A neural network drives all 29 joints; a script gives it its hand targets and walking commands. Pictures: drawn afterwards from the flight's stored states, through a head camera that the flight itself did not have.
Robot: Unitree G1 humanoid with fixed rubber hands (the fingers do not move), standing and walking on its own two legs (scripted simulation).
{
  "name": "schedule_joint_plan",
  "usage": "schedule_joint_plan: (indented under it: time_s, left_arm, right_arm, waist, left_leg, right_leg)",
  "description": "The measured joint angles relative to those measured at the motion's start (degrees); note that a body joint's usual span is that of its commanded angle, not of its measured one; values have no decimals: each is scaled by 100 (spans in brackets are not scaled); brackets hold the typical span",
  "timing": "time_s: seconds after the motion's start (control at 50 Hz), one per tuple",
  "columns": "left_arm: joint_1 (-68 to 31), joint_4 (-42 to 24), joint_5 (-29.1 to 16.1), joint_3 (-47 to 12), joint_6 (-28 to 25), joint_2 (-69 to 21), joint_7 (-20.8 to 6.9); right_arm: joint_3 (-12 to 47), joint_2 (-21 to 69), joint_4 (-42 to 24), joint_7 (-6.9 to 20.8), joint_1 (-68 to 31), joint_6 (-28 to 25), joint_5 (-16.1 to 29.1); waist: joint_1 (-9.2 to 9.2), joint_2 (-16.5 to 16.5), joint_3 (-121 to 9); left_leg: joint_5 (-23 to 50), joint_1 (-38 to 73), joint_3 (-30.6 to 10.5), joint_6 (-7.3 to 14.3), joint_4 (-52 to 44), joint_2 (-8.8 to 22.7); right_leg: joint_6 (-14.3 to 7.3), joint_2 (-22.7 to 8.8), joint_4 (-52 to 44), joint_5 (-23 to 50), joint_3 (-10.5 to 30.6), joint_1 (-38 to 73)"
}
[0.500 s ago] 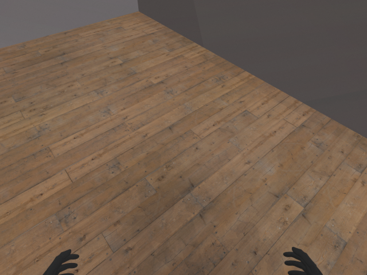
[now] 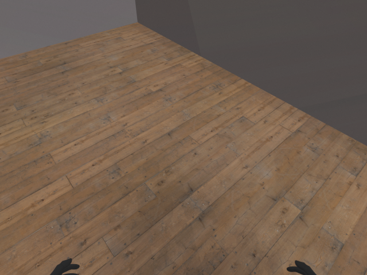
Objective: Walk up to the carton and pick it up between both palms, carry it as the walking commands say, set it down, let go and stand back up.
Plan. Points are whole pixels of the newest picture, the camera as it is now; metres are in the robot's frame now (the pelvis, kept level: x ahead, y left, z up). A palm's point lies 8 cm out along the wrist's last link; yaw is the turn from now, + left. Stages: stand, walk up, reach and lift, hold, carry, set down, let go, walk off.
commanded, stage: stand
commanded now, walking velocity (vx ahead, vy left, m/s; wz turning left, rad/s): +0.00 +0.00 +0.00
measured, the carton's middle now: out of the picture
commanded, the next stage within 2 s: walk up in 0.38 s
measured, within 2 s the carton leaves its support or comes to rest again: neither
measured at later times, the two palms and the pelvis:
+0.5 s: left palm out of the picture +0.09 +0.29 -0.10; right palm out of the picture +0.08 -0.29 -0.09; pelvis -0.01 +0.00 +0.01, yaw +0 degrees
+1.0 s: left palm out of the picture -0.04 +0.28 -0.16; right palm out of the picture +0.12 -0.21 -0.11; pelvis -0.03 +0.03 -0.01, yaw +17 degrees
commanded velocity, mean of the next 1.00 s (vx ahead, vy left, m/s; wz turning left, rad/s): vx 0.01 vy -0.01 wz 0.23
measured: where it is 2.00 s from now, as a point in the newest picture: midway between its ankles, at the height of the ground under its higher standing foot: outside the picture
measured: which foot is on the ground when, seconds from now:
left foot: down 0.00-0.72, up 0.74-0.96, down 0.98-1.00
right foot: down 0.00-1.00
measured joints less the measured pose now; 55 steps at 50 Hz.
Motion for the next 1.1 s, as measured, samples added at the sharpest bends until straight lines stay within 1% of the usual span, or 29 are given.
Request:
schedule_joint_plan:
  time_s: [0.06, 0.3, 0.42, 0.52, 0.6, 0.66, 0.7, 0.72, 0.74, 0.78, 0.82, 0.86, 0.9, 0.94, 0.96, 0.98, 1.0, 1.02, 1.04, 1.06, 1.1]
  left_arm:
    - [34, 38, 18, 2, 0, 19, -21]
    - [136, 336, -10, -36, -45, 21, 3]
    - [115, 490, -33, -27, -47, 25, -11]
    - [105, 658, -51, -57, -62, 31, 4]
    - [96, 748, -8, -74, -56, 58, 26]
    - [-106, 762, 55, 130, 107, 20, 62]
    - [-198, 718, 57, 244, 109, -34, 137]
    - [-210, 699, 74, 264, 105, -102, 156]
    - [-195, 680, 95, 265, 106, -162, 165]
    - [-169, 694, 123, 262, 136, -237, 180]
    - [-127, 781, 151, 267, 172, -321, 193]
    - [-71, 877, 171, 257, 187, -430, 198]
    - [-13, 941, 175, 261, 163, -520, 200]
    - [30, 987, 154, 278, 166, -565, 164]
    - [45, 1015, 144, 287, 172, -578, 138]
    - [74, 1028, 135, 287, 184, -598, 109]
    - [53, 1053, 126, 282, 210, -576, 82]
    - [7, 1082, 116, 279, 256, -554, 67]
    - [-32, 1092, 112, 278, 304, -534, 62]
    - [-75, 1091, 114, 269, 354, -520, 61]
    - [-215, 1068, 137, 259, 407, -524, 48]
  right_arm:
    - [-8, -31, 87, -9, 3, -1, 0]
    - [5, -41, 449, 21, -5, -56, 4]
    - [20, -49, 621, 19, -18, -66, -15]
    - [24, -48, 682, -1, -42, -82, 19]
    - [13, -25, 720, 6, -117, -57, 29]
    - [-118, 18, 822, -51, -177, 173, 45]
    - [-156, 29, 840, -23, -120, 263, 76]
    - [-184, 11, 858, 4, -101, 326, 83]
    - [-209, 16, 875, 12, -100, 407, 74]
    - [-211, 88, 872, 24, -124, 530, 47]
    - [-224, 170, 865, 88, -128, 552, 27]
    - [-253, 219, 893, 159, -114, 538, 32]
    - [-252, 289, 925, 187, -127, 541, 53]
    - [-221, 394, 894, 187, -170, 533, 91]
    - [-199, 439, 856, 177, -196, 503, 98]
    - [-180, 456, 803, 171, -216, 459, 98]
    - [-184, 512, 784, 162, -283, 409, 93]
    - [-189, 565, 783, 157, -360, 363, 71]
    - [-200, 612, 772, 145, -414, 317, 58]
    - [-221, 652, 745, 121, -427, 265, 50]
    - [-269, 678, 672, 38, -374, 220, 48]
  waist:
    - [19, 9, 7]
    - [-13, 3, -10]
    - [17, 4, -36]
    - [53, -26, -32]
    - [35, -25, -13]
    - [-17, -22, 68]
    - [-40, -13, 110]
    - [-53, 83, 133]
    - [-55, 126, 152]
    - [-30, 35, 247]
    - [-27, -51, 309]
    - [-40, -55, 280]
    - [-18, -102, 258]
    - [29, -221, 267]
    - [33, -273, 274]
    - [16, -269, 256]
    - [22, -352, 312]
    - [82, -390, 398]
    - [144, -384, 468]
    - [161, -342, 509]
    - [114, -181, 546]
  left_leg:
    - [58, -9, 4, 3, -52, 10]
    - [287, 73, -15, 23, -385, -8]
    - [333, 92, -15, 30, -472, -12]
    - [394, 154, 2, 30, -606, -34]
    - [414, 173, -20, 22, -646, -31]
    - [271, -150, -187, 19, -220, -47]
    - [198, -427, -381, 7, 61, -118]
    - [152, -571, -514, -18, 229, -106]
    - [-153, -753, -547, -28, 538, -121]
    - [-927, -1134, -269, -78, 1598, -149]
    - [-1179, -1307, -60, -62, 2296, -93]
    - [-1211, -1323, -35, -97, 2510, -19]
    - [-1232, -1164, -22, -104, 2307, 38]
    - [-1153, -820, 37, -103, 1616, 64]
    - [-984, -597, 70, -85, 1104, 68]
    - [-636, -376, 92, -50, 553, 110]
    - [-469, -345, 114, 26, 461, 41]
    - [-464, -360, 124, 122, 560, 1]
    - [-474, -331, 125, 206, 576, 2]
    - [-441, -287, 78, 270, 503, 11]
    - [-251, -221, -138, 339, 233, 18]
  right_leg:
    - [6, 9, -79, 74, 4, 1]
    - [20, -9, -446, 310, -17, 109]
    - [29, -13, -557, 374, -18, 138]
    - [32, -34, -605, 389, -1, 157]
    - [29, -33, -661, 405, -24, 193]
    - [-1, -130, -152, 10, -296, -77]
    - [15, -190, -37, 115, -421, -202]
    - [19, -172, -4, 103, -551, -232]
    - [16, -195, 9, 67, -646, -261]
    - [8, -357, 22, 27, -750, -282]
    - [33, -499, -97, 78, -876, -223]
    - [88, -590, -220, 140, -1054, -188]
    - [154, -704, -191, 125, -1194, -205]
    - [245, -853, -40, 49, -1276, -252]
    - [300, -934, 83, -12, -1320, -285]
    - [360, -987, 241, -90, -1386, -340]
    - [341, -1088, 462, -173, -1353, -413]
    - [343, -1045, 793, -676, -1154, -523]
    - [362, -927, 1270, -1161, -951, -679]
    - [379, -808, 1717, -1432, -839, -820]
    - [368, -606, 2281, -1554, -749, -1027]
